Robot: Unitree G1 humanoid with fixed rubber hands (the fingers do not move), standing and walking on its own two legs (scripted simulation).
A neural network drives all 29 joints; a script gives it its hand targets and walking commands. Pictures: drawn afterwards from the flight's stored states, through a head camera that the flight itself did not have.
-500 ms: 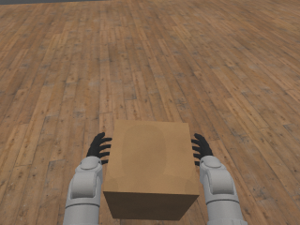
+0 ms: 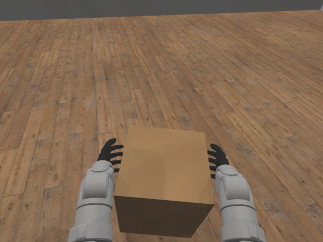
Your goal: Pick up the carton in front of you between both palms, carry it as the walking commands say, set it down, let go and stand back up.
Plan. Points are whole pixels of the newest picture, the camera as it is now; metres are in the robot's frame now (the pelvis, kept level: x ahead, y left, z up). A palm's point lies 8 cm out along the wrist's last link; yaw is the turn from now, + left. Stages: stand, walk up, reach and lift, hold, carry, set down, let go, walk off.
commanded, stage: set down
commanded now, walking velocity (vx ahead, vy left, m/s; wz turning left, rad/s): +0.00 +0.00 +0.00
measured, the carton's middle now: (161, 183) +0.30 +0.01 -0.03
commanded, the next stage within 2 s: none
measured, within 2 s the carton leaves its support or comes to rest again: neither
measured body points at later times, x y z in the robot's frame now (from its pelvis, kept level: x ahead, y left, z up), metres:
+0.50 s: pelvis -0.01 -0.02 -0.03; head +0.11 +0.00 +0.40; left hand +0.35 +0.16 -0.07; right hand +0.36 -0.14 -0.08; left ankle +0.02 +0.11 -0.74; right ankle +0.03 -0.14 -0.74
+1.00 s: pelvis -0.04 -0.02 -0.16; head +0.17 +0.00 +0.23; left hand +0.38 +0.17 -0.23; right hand +0.40 -0.13 -0.25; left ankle +0.02 +0.11 -0.74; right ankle +0.03 -0.14 -0.74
